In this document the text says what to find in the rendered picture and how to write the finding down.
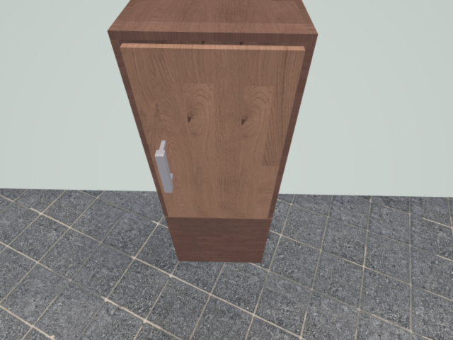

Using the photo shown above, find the handle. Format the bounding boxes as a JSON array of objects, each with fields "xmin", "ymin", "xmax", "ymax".
[{"xmin": 155, "ymin": 140, "xmax": 173, "ymax": 193}]

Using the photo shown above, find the cupboard door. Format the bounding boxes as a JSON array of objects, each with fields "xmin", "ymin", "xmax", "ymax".
[{"xmin": 120, "ymin": 43, "xmax": 305, "ymax": 219}]

